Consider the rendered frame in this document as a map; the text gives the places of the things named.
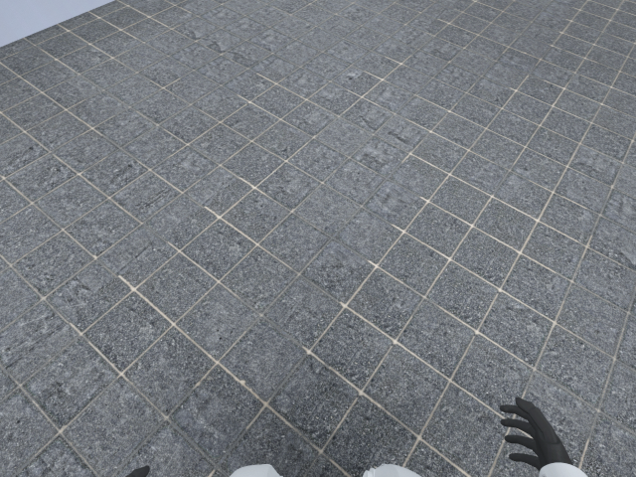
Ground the robot right hand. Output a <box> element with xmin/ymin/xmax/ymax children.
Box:
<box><xmin>500</xmin><ymin>397</ymin><xmax>573</xmax><ymax>471</ymax></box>

